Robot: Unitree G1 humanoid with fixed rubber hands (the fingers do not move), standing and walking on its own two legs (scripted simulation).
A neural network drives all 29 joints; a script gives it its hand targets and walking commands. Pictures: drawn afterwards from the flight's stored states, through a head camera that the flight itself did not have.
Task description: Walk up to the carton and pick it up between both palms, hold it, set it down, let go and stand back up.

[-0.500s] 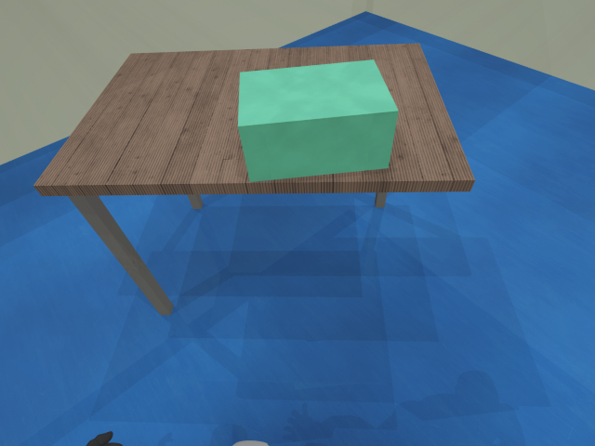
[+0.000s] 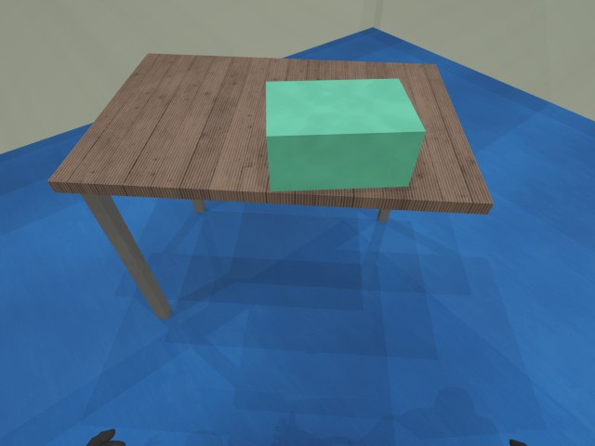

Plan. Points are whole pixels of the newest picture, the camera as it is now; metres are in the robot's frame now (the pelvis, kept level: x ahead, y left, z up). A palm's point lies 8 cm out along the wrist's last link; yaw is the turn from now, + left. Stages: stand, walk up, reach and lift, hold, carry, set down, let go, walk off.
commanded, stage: walk up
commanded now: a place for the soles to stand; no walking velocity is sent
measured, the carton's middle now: (336, 133) +0.72 -0.05 +0.01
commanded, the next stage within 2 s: none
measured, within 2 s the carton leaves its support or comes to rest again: neither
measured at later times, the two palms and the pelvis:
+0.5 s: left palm out of the picture +0.09 +0.29 -0.09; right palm out of the picture +0.09 -0.32 -0.10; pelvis +0.00 -0.01 +0.00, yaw +0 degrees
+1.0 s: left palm out of the picture +0.11 +0.33 -0.10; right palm out of the picture +0.07 -0.30 -0.10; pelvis +0.03 +0.01 +0.00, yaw +1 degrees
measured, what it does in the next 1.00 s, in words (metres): stands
